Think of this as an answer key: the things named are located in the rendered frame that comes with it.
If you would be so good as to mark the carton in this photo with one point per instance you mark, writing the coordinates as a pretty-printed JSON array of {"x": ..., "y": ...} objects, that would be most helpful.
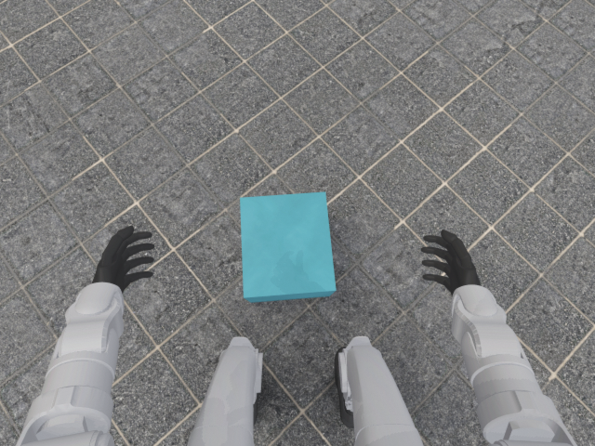
[{"x": 286, "y": 247}]

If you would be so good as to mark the robot right hand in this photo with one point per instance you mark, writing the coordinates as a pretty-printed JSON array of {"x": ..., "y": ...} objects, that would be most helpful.
[{"x": 459, "y": 269}]

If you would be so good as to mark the right robot thigh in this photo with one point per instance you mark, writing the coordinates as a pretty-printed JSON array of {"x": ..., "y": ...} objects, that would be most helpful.
[{"x": 380, "y": 415}]

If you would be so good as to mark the robot right shin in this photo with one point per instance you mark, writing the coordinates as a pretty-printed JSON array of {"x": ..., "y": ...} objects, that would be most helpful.
[{"x": 356, "y": 341}]

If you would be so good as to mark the robot left forearm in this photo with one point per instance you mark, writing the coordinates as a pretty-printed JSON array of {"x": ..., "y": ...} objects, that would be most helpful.
[{"x": 76, "y": 395}]

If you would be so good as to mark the robot left hand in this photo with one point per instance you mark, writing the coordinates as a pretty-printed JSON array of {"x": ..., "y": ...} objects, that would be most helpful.
[{"x": 114, "y": 265}]

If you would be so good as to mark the robot right forearm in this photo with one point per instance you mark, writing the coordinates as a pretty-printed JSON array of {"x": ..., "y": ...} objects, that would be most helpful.
[{"x": 511, "y": 403}]

